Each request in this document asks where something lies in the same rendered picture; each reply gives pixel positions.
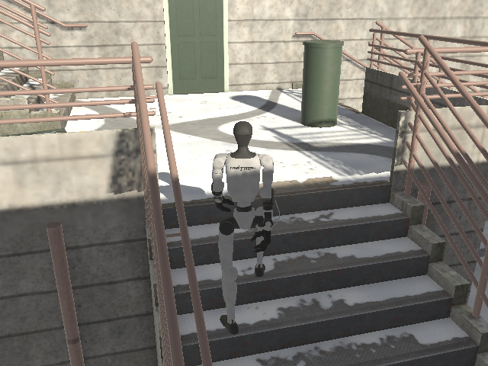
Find left robot upper arm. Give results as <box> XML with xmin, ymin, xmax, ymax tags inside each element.
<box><xmin>212</xmin><ymin>153</ymin><xmax>227</xmax><ymax>192</ymax></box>

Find right robot upper arm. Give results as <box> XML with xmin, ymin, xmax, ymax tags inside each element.
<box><xmin>259</xmin><ymin>154</ymin><xmax>274</xmax><ymax>198</ymax></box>

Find left robot hand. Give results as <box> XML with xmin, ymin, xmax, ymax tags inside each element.
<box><xmin>215</xmin><ymin>197</ymin><xmax>234</xmax><ymax>212</ymax></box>

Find robot torso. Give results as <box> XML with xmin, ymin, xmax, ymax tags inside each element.
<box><xmin>225</xmin><ymin>151</ymin><xmax>261</xmax><ymax>230</ymax></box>

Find right robot thigh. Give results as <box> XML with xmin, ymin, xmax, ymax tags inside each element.
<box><xmin>255</xmin><ymin>207</ymin><xmax>264</xmax><ymax>230</ymax></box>

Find right robot forearm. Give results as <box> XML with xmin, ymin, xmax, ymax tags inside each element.
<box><xmin>262</xmin><ymin>188</ymin><xmax>274</xmax><ymax>231</ymax></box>

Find right robot hand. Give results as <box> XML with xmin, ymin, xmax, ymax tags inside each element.
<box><xmin>251</xmin><ymin>230</ymin><xmax>271</xmax><ymax>252</ymax></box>

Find left robot forearm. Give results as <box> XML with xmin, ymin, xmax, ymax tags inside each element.
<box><xmin>211</xmin><ymin>183</ymin><xmax>223</xmax><ymax>203</ymax></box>

